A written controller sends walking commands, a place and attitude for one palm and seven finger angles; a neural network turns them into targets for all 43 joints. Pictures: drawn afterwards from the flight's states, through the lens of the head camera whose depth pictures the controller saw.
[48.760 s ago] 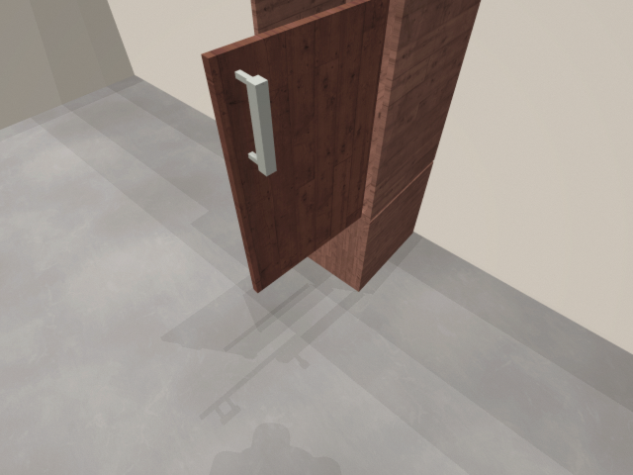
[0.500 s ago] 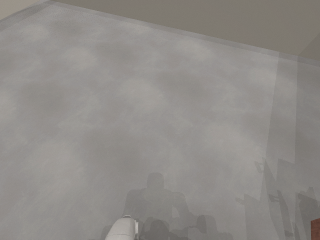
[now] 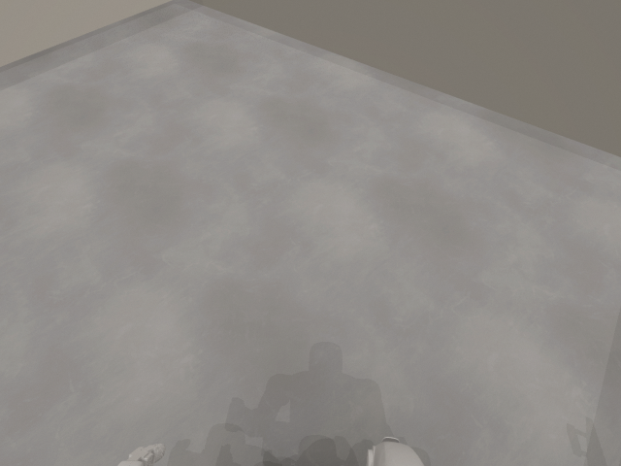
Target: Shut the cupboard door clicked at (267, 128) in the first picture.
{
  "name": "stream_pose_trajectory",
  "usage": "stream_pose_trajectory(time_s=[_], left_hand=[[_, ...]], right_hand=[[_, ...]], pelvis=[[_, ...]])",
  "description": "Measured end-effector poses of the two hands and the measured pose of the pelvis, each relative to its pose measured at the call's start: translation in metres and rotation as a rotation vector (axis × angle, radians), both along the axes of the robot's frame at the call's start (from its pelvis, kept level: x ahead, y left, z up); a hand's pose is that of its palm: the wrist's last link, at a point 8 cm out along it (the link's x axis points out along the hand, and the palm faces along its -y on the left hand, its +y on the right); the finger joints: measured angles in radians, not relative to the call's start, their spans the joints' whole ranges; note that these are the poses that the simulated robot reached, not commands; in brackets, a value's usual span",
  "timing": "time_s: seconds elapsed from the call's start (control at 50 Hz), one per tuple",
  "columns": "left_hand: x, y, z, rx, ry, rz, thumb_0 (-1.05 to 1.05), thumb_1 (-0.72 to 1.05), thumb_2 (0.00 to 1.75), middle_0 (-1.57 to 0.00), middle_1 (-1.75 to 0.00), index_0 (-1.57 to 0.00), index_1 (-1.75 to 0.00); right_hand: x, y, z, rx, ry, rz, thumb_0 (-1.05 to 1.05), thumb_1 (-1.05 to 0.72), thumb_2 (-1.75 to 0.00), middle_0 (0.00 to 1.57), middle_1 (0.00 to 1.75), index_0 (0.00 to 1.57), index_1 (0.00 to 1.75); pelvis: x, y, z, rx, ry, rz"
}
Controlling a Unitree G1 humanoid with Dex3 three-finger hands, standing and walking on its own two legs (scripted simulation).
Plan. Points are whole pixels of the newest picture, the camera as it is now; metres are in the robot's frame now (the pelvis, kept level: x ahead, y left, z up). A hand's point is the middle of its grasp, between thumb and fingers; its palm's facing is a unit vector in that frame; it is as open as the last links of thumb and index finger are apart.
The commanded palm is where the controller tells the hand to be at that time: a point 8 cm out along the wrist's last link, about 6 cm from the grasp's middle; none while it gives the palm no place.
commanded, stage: turn to face it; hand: left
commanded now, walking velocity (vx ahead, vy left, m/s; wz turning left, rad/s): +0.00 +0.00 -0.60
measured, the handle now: out of the picture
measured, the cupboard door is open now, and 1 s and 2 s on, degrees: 13 13 13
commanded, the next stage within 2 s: none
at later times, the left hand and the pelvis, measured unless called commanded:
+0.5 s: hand (218, 434) +0.19 +0.15 -0.17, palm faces -0.13 -0.97 -0.22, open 7.3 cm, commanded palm none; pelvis +0.12 -0.03 +0.00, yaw -12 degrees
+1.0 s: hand (251, 337) +0.34 +0.12 -0.16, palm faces -0.50 -0.83 -0.25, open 7.4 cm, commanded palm none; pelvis +0.15 -0.01 -0.01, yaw -32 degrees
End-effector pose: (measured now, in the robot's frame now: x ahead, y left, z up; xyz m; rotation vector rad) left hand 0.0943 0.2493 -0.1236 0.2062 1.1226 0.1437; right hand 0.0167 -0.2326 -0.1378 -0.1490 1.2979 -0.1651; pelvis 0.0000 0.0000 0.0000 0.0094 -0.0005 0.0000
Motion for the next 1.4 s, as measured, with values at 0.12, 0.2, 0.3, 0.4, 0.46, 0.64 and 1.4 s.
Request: stream_pose_trajectory(time_s=[0.12, 0.2, 0.3, 0.4, 0.46, 0.64, 1.4], left_hand=[[0.077, -0.040, -0.004, 0.000, -0.041, -0.067, 0.00, 0.91, 0.90, -0.19, -0.30, -0.20, -0.29], [0.094, -0.067, -0.012, -0.013, -0.001, -0.097, 0.00, 0.91, 0.90, -0.20, -0.30, -0.20, -0.29], [0.091, -0.075, -0.011, -0.010, 0.088, -0.058, -0.01, 0.94, 0.90, -0.20, -0.30, -0.21, -0.29], [0.091, -0.065, -0.012, 0.001, 0.157, -0.075, -0.01, 0.93, 0.90, -0.20, -0.30, -0.21, -0.29], [0.094, -0.056, -0.015, -0.002, 0.184, -0.090, 0.00, 0.92, 0.90, -0.20, -0.30, -0.21, -0.29], [0.136, -0.021, -0.033, -0.031, 0.197, -0.162, 0.01, 0.91, 0.90, -0.20, -0.30, -0.21, -0.29], [0.281, -0.152, -0.011, 0.023, 0.104, -0.743, 0.01, 0.90, 0.90, -0.20, -0.30, -0.21, -0.30]], right_hand=[[-0.001, -0.016, -0.019, 0.037, 0.116, -0.081, 0.00, -0.91, -0.90, 0.20, 0.29, 0.21, 0.30], [0.016, -0.030, -0.030, 0.046, 0.145, -0.128, 0.00, -0.91, -0.90, 0.20, 0.29, 0.21, 0.30], [0.058, -0.043, -0.015, 0.028, 0.099, -0.140, 0.00, -0.91, -0.90, 0.19, 0.29, 0.20, 0.30], [0.102, -0.049, -0.006, 0.003, 0.012, -0.146, 0.00, -0.91, -0.90, 0.19, 0.29, 0.20, 0.30], [0.125, -0.048, 0.000, -0.015, -0.043, -0.156, 0.00, -0.91, -0.90, 0.19, 0.29, 0.20, 0.30], [0.156, -0.027, 0.018, -0.101, -0.171, -0.197, 0.00, -0.91, -0.90, 0.20, 0.29, 0.20, 0.30], [0.021, -0.038, 0.009, -0.090, -0.063, -0.743, 0.00, -0.91, -0.90, 0.19, 0.29, 0.20, 0.30]], pelvis=[[0.055, -0.026, -0.010, 0.024, -0.016, -0.033], [0.079, -0.038, -0.016, 0.000, -0.020, -0.067], [0.094, -0.046, -0.004, 0.005, -0.001, -0.102], [0.106, -0.043, 0.000, -0.001, 0.021, -0.148], [0.113, -0.036, -0.001, -0.008, 0.026, -0.182], [0.134, -0.001, -0.008, -0.032, 0.020, -0.292], [0.158, -0.030, -0.003, 0.005, 0.021, -0.777]])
